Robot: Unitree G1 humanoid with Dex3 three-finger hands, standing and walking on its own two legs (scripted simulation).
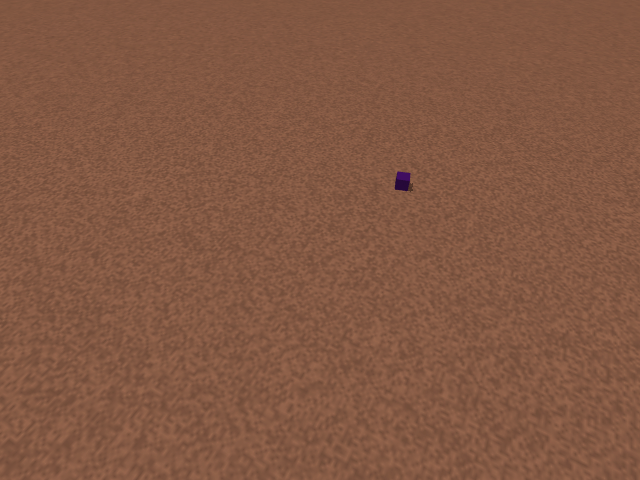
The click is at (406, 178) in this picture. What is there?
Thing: cube
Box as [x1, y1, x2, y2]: [395, 171, 409, 190]
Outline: 397,171 395,189 407,190 409,182 409,173
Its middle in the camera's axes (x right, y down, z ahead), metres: +0.40 -0.30 +1.95
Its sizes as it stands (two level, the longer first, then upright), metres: 0.064 0.064 0.064
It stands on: the floor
